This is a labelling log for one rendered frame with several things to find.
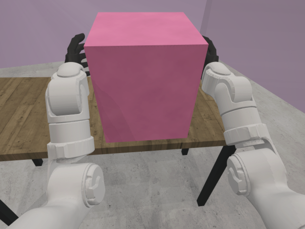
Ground right robot upper arm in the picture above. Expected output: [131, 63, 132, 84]
[227, 148, 305, 229]

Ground right robot hand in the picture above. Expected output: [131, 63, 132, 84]
[201, 36, 219, 79]

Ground carton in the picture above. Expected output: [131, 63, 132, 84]
[84, 12, 209, 143]

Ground right robot forearm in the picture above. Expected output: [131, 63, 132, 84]
[202, 62, 288, 183]

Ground left robot hand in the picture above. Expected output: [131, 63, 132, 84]
[65, 33, 90, 76]

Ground table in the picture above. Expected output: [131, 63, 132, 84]
[0, 77, 236, 226]

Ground left robot upper arm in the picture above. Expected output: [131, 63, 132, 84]
[6, 163, 105, 229]

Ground left robot forearm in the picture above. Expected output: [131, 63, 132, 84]
[45, 62, 95, 199]

